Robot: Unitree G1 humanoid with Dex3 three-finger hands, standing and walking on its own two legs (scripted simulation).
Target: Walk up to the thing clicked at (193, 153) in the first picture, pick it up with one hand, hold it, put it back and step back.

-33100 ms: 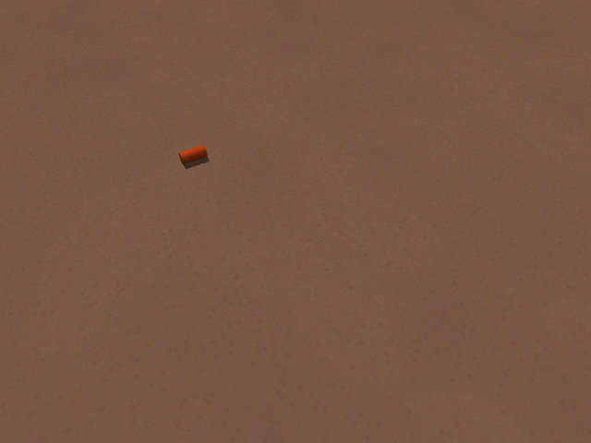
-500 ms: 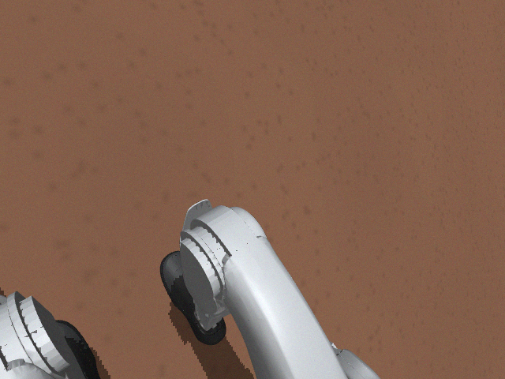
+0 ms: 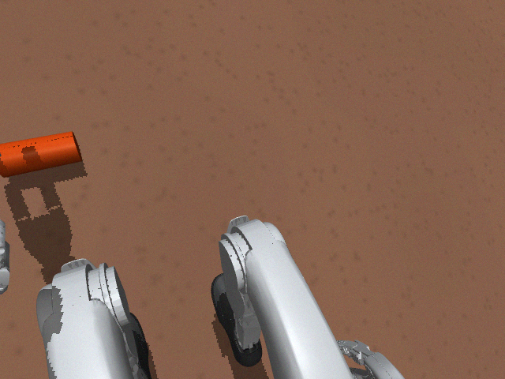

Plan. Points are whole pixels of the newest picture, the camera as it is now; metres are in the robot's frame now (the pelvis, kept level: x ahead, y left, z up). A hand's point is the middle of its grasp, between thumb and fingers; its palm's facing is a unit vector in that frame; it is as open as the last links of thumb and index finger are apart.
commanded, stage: withdraw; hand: left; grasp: from above
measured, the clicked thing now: (39, 153) +0.54 +0.25 -0.33
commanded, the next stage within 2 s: home in 0.38 s
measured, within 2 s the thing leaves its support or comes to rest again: neither
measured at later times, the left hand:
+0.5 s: hand out of the picture +0.54 +0.27 -0.16, palm faces -0.39 -0.06 -0.92, open 13.5 cm
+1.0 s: hand out of the picture +0.39 +0.27 -0.01, palm faces -0.30 -0.56 -0.77, open 8.2 cm
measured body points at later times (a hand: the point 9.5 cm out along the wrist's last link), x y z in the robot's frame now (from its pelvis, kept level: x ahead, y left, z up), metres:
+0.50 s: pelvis -0.01 +0.00 -0.02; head +0.25 +0.07 +0.34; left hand +0.55 +0.27 -0.11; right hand +0.00 -0.26 -0.11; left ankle +0.07 +0.12 -0.32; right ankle +0.10 -0.11 -0.32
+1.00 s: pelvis +0.00 +0.00 +0.11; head +0.18 +0.06 +0.51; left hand +0.40 +0.30 +0.04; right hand +0.14 -0.26 -0.01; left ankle +0.07 +0.12 -0.32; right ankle +0.10 -0.11 -0.32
